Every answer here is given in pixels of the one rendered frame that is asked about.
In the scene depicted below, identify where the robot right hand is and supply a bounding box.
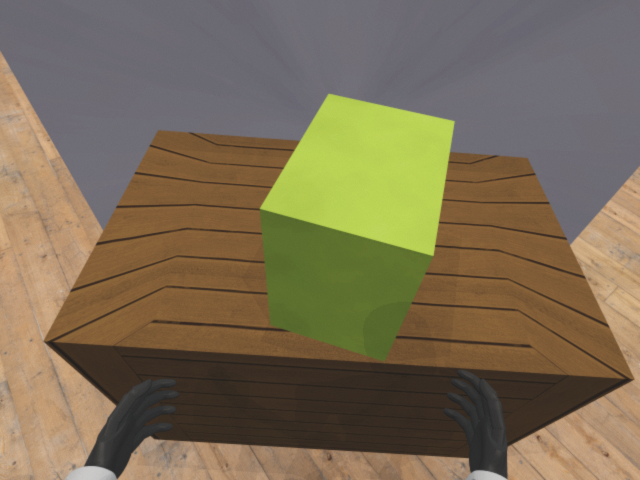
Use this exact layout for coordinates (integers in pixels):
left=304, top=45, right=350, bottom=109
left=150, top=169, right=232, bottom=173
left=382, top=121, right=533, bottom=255
left=443, top=370, right=508, bottom=479

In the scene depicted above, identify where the carton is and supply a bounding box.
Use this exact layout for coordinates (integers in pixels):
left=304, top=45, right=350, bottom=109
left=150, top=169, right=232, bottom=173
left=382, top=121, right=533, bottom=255
left=260, top=94, right=455, bottom=362

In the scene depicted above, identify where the pedestal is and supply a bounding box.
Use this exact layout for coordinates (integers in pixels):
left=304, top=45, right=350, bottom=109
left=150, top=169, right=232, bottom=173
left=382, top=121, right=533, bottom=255
left=43, top=130, right=635, bottom=458

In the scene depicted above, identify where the robot left hand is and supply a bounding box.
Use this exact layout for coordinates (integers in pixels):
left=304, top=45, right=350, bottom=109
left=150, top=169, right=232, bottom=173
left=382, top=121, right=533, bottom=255
left=84, top=379, right=179, bottom=479

